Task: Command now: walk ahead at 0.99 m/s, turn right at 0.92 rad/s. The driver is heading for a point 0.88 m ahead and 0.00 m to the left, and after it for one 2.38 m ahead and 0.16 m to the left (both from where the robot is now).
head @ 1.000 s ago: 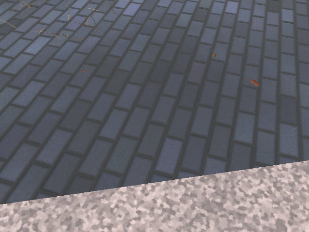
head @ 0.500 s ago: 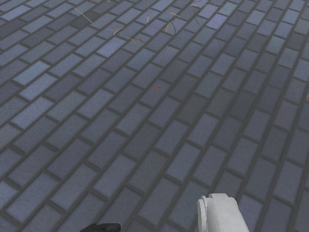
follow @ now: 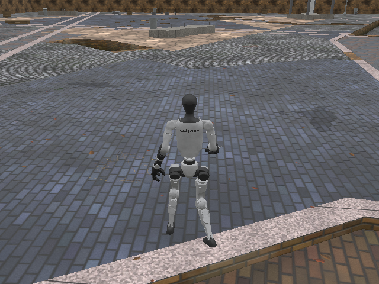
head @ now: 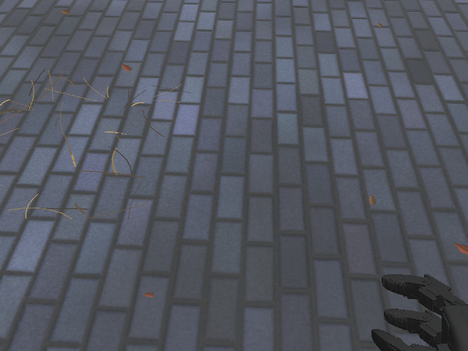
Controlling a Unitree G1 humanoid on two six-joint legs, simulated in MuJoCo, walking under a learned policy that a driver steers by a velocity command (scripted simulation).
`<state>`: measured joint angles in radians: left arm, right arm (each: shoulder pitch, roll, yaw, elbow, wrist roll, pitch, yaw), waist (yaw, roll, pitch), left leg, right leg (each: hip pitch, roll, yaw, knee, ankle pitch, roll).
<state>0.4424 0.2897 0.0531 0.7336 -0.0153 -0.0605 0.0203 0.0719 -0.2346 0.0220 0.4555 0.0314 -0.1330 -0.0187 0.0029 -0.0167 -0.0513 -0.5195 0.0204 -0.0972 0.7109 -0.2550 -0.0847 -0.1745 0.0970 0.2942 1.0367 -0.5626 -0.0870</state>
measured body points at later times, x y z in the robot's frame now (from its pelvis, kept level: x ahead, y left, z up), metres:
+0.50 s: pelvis +0.42 -0.04 +0.01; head +0.44 -0.05 +0.46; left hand +0.69 +0.11 -0.05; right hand +0.31 -0.27 -0.13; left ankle +0.22 +0.16 -0.57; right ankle +0.47 -0.15 -0.70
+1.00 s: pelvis +0.87 -0.04 +0.01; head +0.90 -0.04 +0.46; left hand +1.05 +0.22 -0.05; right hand +0.96 -0.31 -0.11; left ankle +0.93 -0.01 -0.70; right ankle +0.80 -0.23 -0.57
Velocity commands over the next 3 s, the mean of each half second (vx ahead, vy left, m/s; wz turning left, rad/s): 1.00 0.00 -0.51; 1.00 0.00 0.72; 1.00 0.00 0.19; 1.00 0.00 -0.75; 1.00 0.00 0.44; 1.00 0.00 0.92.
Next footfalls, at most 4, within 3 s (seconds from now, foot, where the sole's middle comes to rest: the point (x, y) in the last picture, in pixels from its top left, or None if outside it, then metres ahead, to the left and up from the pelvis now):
0.42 right None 0.51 -0.17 -0.74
0.86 left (245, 221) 0.97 0.00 -0.74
1.32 right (255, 134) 1.41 -0.05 -0.74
1.74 left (190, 85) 1.75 0.24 -0.74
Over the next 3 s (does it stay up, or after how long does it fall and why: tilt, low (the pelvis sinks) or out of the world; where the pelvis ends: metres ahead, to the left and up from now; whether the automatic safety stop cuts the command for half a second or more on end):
stays up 2.63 0.10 0.03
